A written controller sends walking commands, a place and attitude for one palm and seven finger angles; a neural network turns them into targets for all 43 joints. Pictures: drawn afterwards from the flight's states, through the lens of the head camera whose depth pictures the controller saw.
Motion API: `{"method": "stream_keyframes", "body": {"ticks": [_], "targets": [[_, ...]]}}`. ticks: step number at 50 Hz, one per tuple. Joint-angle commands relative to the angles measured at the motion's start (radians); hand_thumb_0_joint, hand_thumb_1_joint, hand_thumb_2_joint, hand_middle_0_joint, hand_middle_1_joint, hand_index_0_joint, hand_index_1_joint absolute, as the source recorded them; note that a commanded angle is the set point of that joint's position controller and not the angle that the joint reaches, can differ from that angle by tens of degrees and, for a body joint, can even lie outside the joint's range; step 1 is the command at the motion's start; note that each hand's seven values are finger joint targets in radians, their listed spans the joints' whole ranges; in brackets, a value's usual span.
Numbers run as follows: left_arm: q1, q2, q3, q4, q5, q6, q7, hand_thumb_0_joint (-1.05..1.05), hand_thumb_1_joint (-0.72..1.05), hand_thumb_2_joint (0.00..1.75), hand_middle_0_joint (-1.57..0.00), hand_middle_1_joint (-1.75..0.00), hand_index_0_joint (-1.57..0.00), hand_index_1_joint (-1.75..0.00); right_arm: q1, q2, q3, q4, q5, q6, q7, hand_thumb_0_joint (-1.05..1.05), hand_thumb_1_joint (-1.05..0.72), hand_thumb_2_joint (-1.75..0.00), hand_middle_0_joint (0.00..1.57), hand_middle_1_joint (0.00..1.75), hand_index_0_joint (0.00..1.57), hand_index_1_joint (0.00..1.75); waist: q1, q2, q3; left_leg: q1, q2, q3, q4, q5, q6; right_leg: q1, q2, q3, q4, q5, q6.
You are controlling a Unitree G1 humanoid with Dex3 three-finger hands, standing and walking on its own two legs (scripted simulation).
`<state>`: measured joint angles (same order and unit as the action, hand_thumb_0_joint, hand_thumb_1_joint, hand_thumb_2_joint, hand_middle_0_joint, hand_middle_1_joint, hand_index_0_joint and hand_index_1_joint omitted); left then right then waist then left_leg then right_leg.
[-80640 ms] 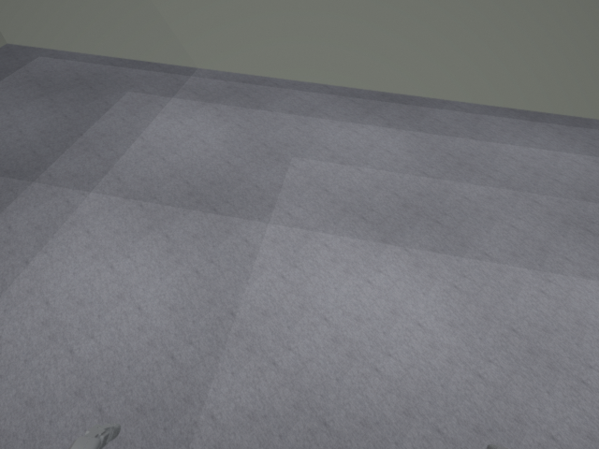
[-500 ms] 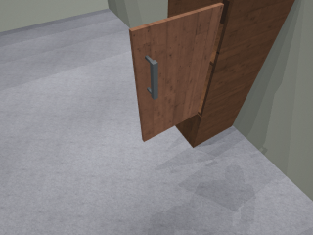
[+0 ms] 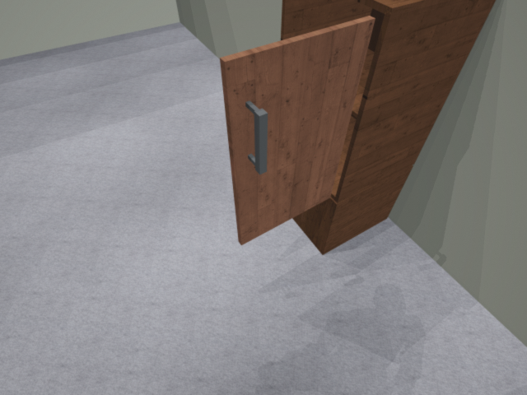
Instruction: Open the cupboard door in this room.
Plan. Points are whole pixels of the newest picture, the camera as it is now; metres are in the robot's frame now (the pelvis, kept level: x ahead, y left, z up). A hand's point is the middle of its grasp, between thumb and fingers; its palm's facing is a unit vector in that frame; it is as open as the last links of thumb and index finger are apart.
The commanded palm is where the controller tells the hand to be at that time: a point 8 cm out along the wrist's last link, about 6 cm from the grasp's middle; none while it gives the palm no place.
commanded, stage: let the arm hang, fingers relaxed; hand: left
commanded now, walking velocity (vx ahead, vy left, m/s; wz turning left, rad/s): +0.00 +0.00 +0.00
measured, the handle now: (256, 139) +0.60 +0.05 +0.04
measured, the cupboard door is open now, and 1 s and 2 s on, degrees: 92 92 92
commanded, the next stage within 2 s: look to check the result in 0.02 s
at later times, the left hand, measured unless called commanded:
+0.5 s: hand out of the picture +0.06 +0.22 -0.16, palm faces +0.02 -0.96 -0.29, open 7.4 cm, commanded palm none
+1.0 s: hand out of the picture +0.11 +0.23 -0.15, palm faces +0.00 -0.95 -0.32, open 7.4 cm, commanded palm none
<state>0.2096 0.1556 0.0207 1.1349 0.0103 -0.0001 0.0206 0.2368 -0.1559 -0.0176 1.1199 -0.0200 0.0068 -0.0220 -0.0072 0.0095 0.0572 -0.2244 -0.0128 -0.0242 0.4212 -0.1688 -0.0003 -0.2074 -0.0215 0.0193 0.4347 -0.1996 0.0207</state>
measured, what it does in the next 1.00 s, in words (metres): stands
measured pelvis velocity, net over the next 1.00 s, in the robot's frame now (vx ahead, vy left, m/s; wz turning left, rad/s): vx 0.03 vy -0.01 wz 0.00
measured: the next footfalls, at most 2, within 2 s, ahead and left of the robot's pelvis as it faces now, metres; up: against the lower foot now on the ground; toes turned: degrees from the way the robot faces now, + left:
none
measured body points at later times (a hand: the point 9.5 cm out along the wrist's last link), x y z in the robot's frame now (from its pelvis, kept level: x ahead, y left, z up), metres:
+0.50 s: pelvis +0.01 -0.01 +0.00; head +0.04 -0.01 +0.45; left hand +0.06 +0.27 -0.14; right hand +0.05 -0.27 -0.15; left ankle +0.04 +0.12 -0.74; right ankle +0.02 -0.13 -0.74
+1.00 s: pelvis +0.03 -0.01 +0.01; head +0.05 -0.02 +0.46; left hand +0.11 +0.27 -0.13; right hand +0.10 -0.30 -0.14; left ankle +0.04 +0.12 -0.74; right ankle +0.02 -0.13 -0.74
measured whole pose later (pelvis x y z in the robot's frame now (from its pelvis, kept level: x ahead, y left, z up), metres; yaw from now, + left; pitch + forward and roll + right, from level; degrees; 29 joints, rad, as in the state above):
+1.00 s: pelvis +0.03 -0.01 +0.01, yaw +0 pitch -1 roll +0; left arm 0.09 0.30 0.02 1.13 0.01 -0.02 0.00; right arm 0.10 -0.31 -0.01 1.13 -0.02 0.00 -0.01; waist -0.01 0.01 0.07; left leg -0.14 0.01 -0.03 0.32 -0.16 -0.02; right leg -0.12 -0.01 0.01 0.33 -0.19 0.00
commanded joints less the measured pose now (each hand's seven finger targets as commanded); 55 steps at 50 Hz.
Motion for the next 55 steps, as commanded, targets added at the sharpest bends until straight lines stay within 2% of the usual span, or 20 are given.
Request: {"method": "stream_keyframes", "body": {"ticks": [1,6,8,14,21,28,33,46,55], "targets": [[0.040,0.141,0.026,-0.030,0.005,-0.013,0.009,0.00,0.90,0.90,-0.20,-0.30,-0.20,-0.30,0.039,-0.117,-0.017,-0.024,-0.005,-0.012,-0.005,0.00,-0.90,-0.90,0.20,0.30,0.20,0.30,-0.001,0.017,0.004,0.005,0.087,-0.069,-0.100,-0.051,0.020,-0.034,-0.067,0.057,-0.101,-0.056,-0.051],[0.021,0.168,0.030,-0.035,0.005,-0.018,0.006,0.00,0.90,0.90,-0.20,-0.30,-0.20,-0.30,0.026,-0.143,-0.023,-0.028,-0.005,-0.013,-0.004,0.00,-0.90,-0.90,0.20,0.30,0.20,0.30,-0.004,-0.015,-0.003,0.021,0.085,-0.067,-0.092,-0.041,0.021,-0.036,-0.069,0.067,-0.115,-0.067,-0.055],[0.019,0.180,0.035,-0.039,0.005,-0.020,0.006,0.00,0.90,0.90,-0.20,-0.30,-0.20,-0.30,0.015,-0.158,-0.026,-0.032,-0.003,-0.015,-0.004,0.00,-0.90,-0.90,0.20,0.30,0.20,0.30,-0.001,0.008,-0.016,0.029,0.088,-0.068,-0.092,-0.036,0.023,-0.027,-0.069,0.069,-0.116,-0.061,-0.057],[-0.008,0.205,0.036,-0.040,0.004,-0.022,0.003,0.00,0.90,0.90,-0.20,-0.30,-0.20,-0.30,-0.016,-0.187,-0.027,-0.031,-0.003,-0.021,-0.004,0.00,-0.90,-0.90,0.20,0.30,0.20,0.30,0.001,0.015,-0.033,0.037,0.099,-0.078,-0.103,0.004,0.024,0.003,-0.071,0.062,-0.106,-0.012,-0.057],[-0.046,0.250,0.040,-0.041,0.002,-0.028,0.000,0.00,0.90,0.90,-0.20,-0.30,-0.20,-0.30,-0.050,-0.234,-0.030,-0.033,-0.002,-0.025,-0.002,0.00,-0.90,-0.90,0.20,0.30,0.20,0.30,0.002,-0.013,-0.060,0.068,0.102,-0.078,-0.103,0.059,0.025,0.030,-0.079,0.065,-0.117,0.027,-0.058],[-0.083,0.292,0.041,-0.047,0.003,-0.031,-0.003,0.00,0.90,0.90,-0.20,-0.30,-0.20,-0.30,-0.096,-0.274,-0.029,-0.036,-0.002,-0.023,0.003,0.00,-0.90,-0.90,0.20,0.30,0.20,0.30,0.003,-0.021,-0.036,0.075,0.101,-0.075,-0.115,0.048,0.021,0.022,-0.082,0.075,-0.147,0.006,-0.060],[-0.102,0.312,0.040,-0.055,0.002,-0.036,-0.004,0.00,0.90,0.90,-0.20,-0.30,-0.20,-0.30,-0.121,-0.300,-0.030,-0.041,-0.002,-0.028,0.004,0.00,-0.90,-0.90,0.20,0.30,0.20,0.30,0.003,-0.005,-0.081,0.103,0.108,-0.075,-0.114,0.098,0.020,0.057,-0.087,0.075,-0.142,0.076,-0.060],[-0.133,0.338,0.034,-0.056,0.001,-0.038,-0.006,0.00,0.90,0.90,-0.20,-0.30,-0.20,-0.30,-0.157,-0.332,-0.025,-0.041,-0.002,-0.029,0.007,0.00,-0.90,-0.90,0.20,0.30,0.20,0.30,0.001,-0.008,-0.091,0.124,0.114,-0.070,-0.131,0.140,0.012,0.087,-0.092,0.072,-0.154,0.135,-0.055],[-0.131,0.339,0.032,-0.053,0.000,-0.037,-0.006,0.00,0.90,0.90,-0.20,-0.30,-0.20,-0.30,-0.155,-0.333,-0.020,-0.040,-0.001,-0.030,0.005,0.00,-0.90,-0.90,0.20,0.30,0.20,0.30,0.001,-0.010,-0.098,0.137,0.116,-0.068,-0.135,0.157,0.012,0.099,-0.092,0.069,-0.158,0.154,-0.054]]}}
